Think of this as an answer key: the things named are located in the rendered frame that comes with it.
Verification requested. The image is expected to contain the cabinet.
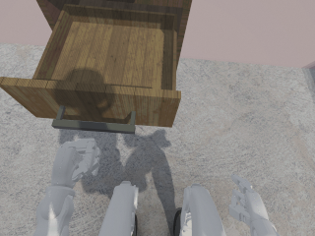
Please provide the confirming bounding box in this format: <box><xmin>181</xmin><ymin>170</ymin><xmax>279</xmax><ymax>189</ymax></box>
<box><xmin>36</xmin><ymin>0</ymin><xmax>192</xmax><ymax>71</ymax></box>

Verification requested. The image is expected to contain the robot right hand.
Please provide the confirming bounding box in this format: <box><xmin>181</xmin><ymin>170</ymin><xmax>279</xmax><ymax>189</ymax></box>
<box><xmin>228</xmin><ymin>173</ymin><xmax>269</xmax><ymax>226</ymax></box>

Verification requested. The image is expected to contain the handle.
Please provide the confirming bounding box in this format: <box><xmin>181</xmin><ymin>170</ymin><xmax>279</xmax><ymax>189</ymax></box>
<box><xmin>51</xmin><ymin>105</ymin><xmax>136</xmax><ymax>135</ymax></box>

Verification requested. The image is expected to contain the robot thigh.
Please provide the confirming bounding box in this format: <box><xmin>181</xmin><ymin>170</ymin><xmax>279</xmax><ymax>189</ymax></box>
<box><xmin>183</xmin><ymin>185</ymin><xmax>226</xmax><ymax>236</ymax></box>
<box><xmin>98</xmin><ymin>183</ymin><xmax>139</xmax><ymax>236</ymax></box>

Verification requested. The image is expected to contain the robot right forearm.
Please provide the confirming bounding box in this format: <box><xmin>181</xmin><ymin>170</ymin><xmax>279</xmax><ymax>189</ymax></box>
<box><xmin>250</xmin><ymin>219</ymin><xmax>281</xmax><ymax>236</ymax></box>

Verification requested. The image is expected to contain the right robot thigh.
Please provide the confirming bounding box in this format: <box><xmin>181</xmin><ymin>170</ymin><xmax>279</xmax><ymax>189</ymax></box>
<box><xmin>183</xmin><ymin>185</ymin><xmax>226</xmax><ymax>236</ymax></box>

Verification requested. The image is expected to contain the robot left forearm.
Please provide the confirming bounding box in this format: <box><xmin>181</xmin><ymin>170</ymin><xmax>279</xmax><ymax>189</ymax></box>
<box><xmin>32</xmin><ymin>185</ymin><xmax>76</xmax><ymax>236</ymax></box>

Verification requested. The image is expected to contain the left robot thigh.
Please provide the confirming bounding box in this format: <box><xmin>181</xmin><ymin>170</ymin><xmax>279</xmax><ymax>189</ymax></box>
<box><xmin>98</xmin><ymin>183</ymin><xmax>139</xmax><ymax>236</ymax></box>

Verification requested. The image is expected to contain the robot left hand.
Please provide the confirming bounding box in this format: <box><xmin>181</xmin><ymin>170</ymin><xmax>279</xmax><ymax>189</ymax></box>
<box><xmin>51</xmin><ymin>138</ymin><xmax>101</xmax><ymax>189</ymax></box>

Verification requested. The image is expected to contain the drawer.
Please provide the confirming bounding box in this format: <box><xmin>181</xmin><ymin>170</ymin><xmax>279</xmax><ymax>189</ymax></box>
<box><xmin>0</xmin><ymin>4</ymin><xmax>181</xmax><ymax>128</ymax></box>

